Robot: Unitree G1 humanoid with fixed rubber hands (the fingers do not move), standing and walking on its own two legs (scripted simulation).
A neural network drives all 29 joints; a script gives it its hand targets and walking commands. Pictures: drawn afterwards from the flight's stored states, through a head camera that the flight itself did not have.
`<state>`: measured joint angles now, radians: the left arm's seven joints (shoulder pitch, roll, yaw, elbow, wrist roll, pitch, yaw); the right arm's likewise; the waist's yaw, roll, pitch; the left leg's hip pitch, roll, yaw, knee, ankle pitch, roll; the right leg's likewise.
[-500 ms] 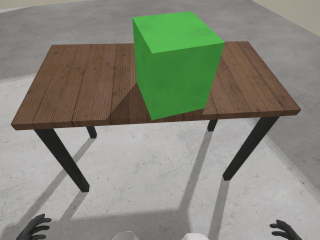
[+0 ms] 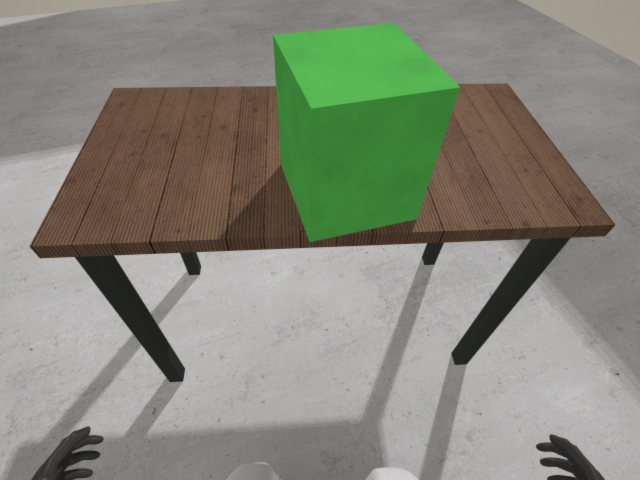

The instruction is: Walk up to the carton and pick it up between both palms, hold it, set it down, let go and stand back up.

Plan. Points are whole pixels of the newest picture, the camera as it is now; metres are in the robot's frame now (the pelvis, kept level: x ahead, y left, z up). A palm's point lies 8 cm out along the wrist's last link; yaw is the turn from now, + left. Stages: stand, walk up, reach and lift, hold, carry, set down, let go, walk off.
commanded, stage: walk up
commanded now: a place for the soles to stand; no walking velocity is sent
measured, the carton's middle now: (350, 134) +0.60 -0.06 +0.10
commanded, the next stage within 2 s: none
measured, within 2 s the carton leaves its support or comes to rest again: neither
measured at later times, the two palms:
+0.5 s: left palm out of the picture +0.11 +0.33 -0.07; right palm out of the picture +0.11 -0.32 -0.07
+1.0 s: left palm out of the picture +0.13 +0.32 -0.08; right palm out of the picture +0.10 -0.34 -0.05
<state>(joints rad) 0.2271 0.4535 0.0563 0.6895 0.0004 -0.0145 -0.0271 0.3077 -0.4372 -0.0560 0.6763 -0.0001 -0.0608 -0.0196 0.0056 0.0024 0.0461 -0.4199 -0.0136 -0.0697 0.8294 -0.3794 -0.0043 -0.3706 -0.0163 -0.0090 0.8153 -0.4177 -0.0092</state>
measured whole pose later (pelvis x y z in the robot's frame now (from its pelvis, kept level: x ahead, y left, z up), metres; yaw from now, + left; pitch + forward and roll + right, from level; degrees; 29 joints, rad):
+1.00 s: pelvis +0.05 -0.01 +0.01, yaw +3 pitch -1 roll +0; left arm 0.28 0.45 0.06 0.70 0.00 -0.01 -0.04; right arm 0.48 -0.46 -0.06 0.68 0.00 -0.12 -0.01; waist 0.01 -0.05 0.01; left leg -0.38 0.00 -0.03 0.79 -0.40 0.01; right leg -0.61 -0.07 -0.01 1.08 -0.44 -0.02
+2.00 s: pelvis +0.16 -0.09 +0.02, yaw +1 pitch -4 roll +2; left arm 0.43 0.44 0.06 0.70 0.00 -0.05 -0.04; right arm 0.39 -0.46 -0.06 0.68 0.00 -0.04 0.03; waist 0.00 0.01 0.02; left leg -0.46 0.03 0.00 0.95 -0.35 0.05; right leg -0.29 -0.04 -0.02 0.68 -0.33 -0.06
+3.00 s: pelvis +0.22 -0.05 +0.01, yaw +0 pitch -1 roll +1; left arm 0.23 0.44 0.06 0.70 0.00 -0.03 -0.02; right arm 0.27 -0.42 -0.06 0.68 0.00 -0.06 0.00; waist 0.00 -0.02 0.04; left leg -0.42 0.01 0.03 0.76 -0.33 0.00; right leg -0.36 -0.05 -0.02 0.79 -0.42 -0.01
